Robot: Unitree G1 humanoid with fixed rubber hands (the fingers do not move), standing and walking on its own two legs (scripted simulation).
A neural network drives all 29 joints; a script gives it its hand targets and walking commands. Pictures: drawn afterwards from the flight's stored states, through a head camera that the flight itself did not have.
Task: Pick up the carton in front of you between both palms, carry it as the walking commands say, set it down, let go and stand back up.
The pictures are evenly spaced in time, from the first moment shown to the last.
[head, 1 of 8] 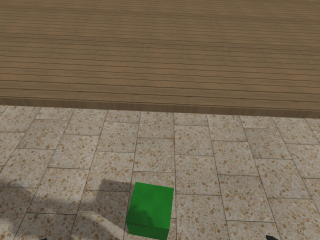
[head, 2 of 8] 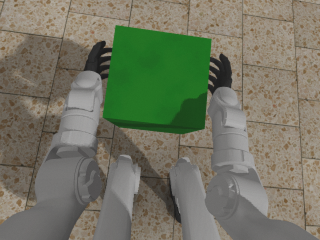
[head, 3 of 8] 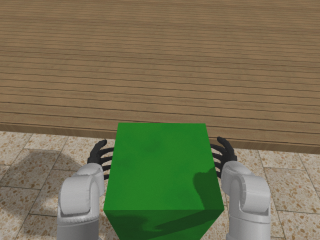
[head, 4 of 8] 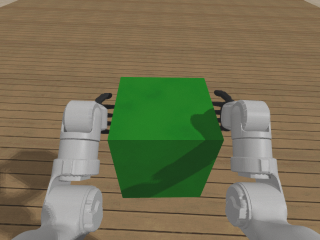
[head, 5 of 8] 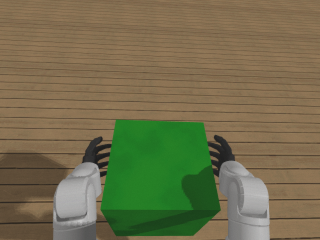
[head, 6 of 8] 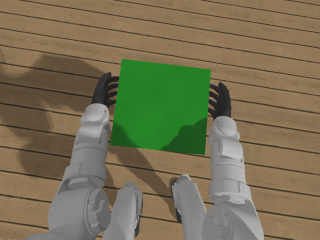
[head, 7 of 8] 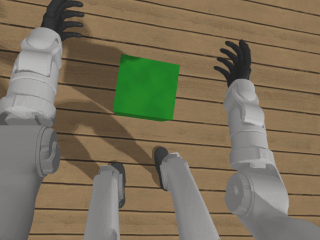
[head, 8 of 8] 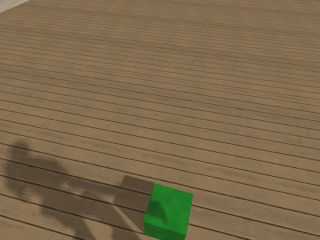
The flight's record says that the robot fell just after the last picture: no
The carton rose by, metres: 0.82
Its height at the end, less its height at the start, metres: +0.09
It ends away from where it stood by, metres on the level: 3.91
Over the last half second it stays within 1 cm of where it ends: yes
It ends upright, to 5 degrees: yes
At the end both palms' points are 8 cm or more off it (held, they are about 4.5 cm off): yes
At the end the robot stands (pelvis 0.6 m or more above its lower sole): yes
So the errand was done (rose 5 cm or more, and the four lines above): yes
